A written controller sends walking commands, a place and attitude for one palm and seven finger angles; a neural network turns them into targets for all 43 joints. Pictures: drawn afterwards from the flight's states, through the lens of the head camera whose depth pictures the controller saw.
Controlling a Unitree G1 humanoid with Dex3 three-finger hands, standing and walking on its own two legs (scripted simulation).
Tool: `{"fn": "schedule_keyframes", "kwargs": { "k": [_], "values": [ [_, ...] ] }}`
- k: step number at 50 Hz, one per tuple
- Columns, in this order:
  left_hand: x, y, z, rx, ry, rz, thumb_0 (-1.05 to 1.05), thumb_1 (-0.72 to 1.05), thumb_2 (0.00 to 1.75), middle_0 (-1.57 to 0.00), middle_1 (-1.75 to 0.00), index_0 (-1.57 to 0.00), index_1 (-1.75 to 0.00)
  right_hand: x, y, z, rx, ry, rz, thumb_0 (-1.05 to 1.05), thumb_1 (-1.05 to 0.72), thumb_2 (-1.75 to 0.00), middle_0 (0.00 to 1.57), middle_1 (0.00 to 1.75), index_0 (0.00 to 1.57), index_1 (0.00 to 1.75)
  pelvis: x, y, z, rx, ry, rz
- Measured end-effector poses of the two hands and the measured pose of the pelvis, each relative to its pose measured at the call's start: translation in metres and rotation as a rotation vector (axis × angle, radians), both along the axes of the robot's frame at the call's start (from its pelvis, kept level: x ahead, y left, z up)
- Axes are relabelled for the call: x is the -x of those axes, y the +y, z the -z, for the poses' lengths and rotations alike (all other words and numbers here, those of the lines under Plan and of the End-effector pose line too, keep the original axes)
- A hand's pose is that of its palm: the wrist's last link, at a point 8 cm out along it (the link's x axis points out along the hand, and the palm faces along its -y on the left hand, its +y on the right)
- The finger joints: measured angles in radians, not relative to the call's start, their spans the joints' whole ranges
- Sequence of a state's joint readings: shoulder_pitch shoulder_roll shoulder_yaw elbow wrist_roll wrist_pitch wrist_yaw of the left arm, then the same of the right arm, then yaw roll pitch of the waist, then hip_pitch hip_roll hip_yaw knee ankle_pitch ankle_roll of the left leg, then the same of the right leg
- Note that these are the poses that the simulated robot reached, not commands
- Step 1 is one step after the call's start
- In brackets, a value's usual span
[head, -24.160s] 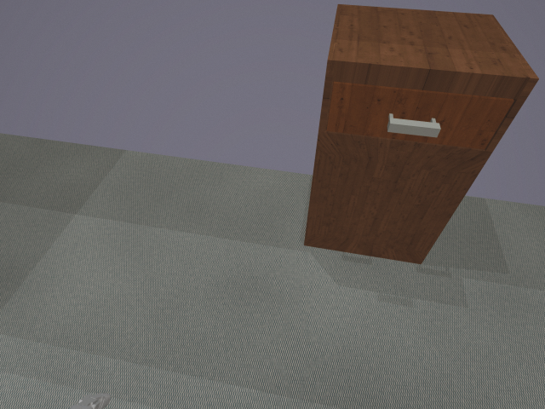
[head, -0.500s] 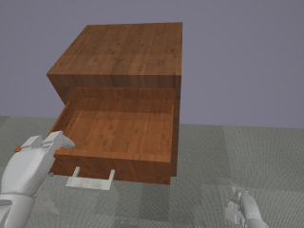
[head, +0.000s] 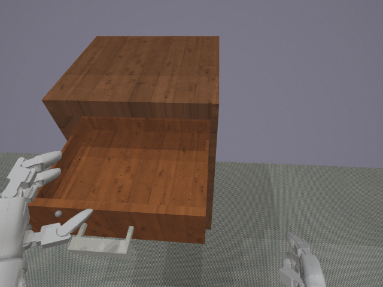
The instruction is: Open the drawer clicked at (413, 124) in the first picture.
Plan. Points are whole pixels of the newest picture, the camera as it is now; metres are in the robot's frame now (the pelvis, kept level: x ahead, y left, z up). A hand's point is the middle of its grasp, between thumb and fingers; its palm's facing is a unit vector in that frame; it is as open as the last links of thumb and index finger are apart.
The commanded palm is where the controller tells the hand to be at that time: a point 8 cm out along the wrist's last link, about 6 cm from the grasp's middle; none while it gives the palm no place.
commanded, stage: draw the hand back to the body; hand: left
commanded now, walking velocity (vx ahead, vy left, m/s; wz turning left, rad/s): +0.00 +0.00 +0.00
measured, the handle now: (104, 237) +0.23 +0.24 -0.06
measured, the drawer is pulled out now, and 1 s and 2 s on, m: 0.30 0.30 0.30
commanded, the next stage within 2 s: step back with the hand held close in 0.46 s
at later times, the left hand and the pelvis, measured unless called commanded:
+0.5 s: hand (47, 221) +0.17 +0.23 +0.16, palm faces +0.40 -0.81 -0.43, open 7.5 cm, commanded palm +0.12 +0.28 +0.18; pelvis -0.01 +0.00 +0.00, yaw +1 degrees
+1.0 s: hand (28, 245) +0.14 +0.25 +0.15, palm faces +0.30 -0.80 -0.53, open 7.4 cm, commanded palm +0.07 +0.29 +0.18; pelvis -0.06 +0.01 +0.00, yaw +1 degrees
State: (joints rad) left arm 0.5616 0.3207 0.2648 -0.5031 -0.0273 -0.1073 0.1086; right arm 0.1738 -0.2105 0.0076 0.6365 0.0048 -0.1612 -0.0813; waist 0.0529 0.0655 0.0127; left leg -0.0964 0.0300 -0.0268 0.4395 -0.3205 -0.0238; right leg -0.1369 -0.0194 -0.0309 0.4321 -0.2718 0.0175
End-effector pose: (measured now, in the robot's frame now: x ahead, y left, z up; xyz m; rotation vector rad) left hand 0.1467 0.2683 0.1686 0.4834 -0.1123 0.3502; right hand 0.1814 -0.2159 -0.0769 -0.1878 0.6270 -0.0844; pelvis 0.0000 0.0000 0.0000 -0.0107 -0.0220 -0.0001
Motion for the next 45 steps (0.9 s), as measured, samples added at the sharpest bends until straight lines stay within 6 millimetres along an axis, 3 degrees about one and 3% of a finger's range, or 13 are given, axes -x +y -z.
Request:
{"fn": "schedule_keyframes", "kwargs": {
  "k": [11,21,38,45],
  "values": [
    [0.010,0.006,-0.005,-0.006,-0.018,-0.043,0.00,0.53,0.74,-0.24,-0.54,-0.23,-0.54,-0.010,0.008,-0.004,-0.016,-0.025,-0.023,0.02,-0.90,-0.90,0.20,0.30,0.20,0.30,0.002,-0.001,0.000,-0.002,-0.005,-0.008],
    [0.017,0.003,-0.007,-0.002,-0.029,-0.043,0.01,0.81,0.86,-0.22,-0.36,-0.21,-0.36,-0.003,0.011,-0.003,-0.030,-0.024,-0.035,0.02,-0.90,-0.90,0.20,0.30,0.20,0.30,0.008,-0.003,0.000,-0.004,-0.015,-0.010],
    [0.018,0.007,-0.011,-0.072,-0.029,0.023,0.01,0.89,0.90,-0.21,-0.30,-0.21,-0.30,0.028,-0.011,0.002,0.023,0.074,0.026,0.01,-0.90,-0.90,0.20,0.30,0.20,0.30,0.028,0.000,0.000,0.001,0.038,-0.018],
    [0.031,0.009,-0.007,-0.103,0.022,0.084,0.01,0.89,0.90,-0.21,-0.30,-0.21,-0.30,0.048,-0.017,0.001,0.051,0.111,0.085,0.01,-0.90,-0.90,0.20,0.30,0.20,0.30,0.042,0.008,0.001,-0.007,0.054,-0.015]
  ]
}}
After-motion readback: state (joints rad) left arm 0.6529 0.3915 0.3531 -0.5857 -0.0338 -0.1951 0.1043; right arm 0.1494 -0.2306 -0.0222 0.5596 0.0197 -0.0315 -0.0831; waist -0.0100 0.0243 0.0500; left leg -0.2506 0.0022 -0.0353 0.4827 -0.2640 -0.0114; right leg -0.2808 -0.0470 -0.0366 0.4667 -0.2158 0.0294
